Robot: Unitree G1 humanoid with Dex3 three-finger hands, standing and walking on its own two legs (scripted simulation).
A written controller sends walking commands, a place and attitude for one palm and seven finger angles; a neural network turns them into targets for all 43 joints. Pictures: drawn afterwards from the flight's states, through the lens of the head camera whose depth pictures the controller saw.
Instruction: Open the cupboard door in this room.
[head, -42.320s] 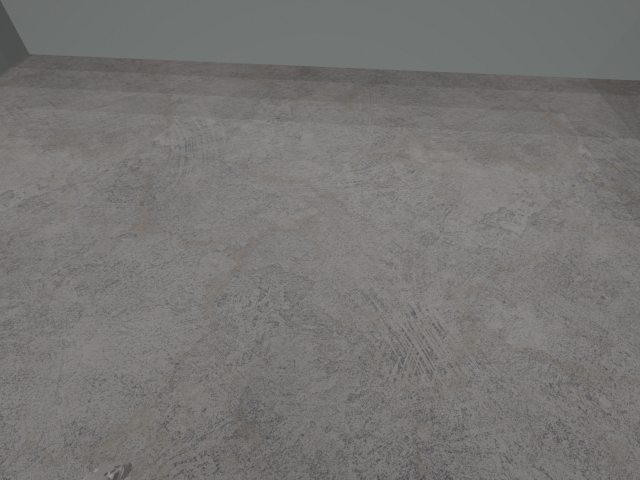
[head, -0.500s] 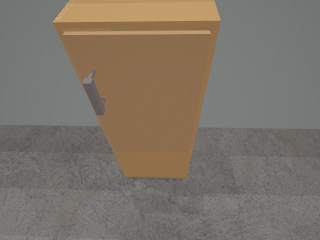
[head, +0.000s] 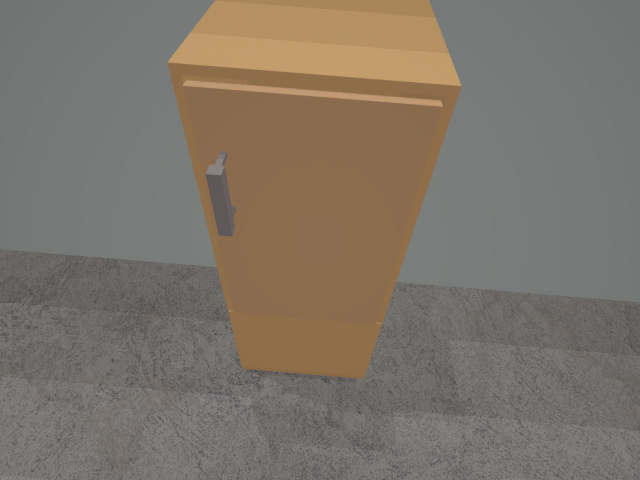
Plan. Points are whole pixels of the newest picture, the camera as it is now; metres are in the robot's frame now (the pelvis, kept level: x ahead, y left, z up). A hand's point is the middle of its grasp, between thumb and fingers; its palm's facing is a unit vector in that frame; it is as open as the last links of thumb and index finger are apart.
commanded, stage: come to a stop and stand still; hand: left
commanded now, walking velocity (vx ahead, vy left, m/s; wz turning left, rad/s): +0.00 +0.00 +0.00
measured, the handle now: (224, 194) +0.52 +0.20 +0.04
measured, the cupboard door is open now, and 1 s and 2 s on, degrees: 0 0 0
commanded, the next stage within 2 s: look again from close up in 0.34 s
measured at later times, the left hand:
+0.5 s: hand out of the picture -0.01 +0.15 -0.17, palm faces +0.02 -0.98 -0.20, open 7.4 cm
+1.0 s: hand out of the picture -0.05 +0.14 -0.18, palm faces +0.04 -0.99 -0.12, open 7.4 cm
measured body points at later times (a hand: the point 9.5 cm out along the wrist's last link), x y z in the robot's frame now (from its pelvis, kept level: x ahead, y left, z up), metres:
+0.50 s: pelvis -0.02 -0.02 +0.00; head -0.03 -0.02 +0.45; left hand -0.01 +0.21 -0.16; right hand -0.02 -0.23 -0.16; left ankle +0.01 +0.08 -0.74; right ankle -0.02 -0.12 -0.74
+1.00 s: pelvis -0.02 -0.01 +0.00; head -0.03 +0.01 +0.45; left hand -0.05 +0.19 -0.17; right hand -0.02 -0.23 -0.15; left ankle +0.01 +0.08 -0.74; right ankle -0.02 -0.12 -0.74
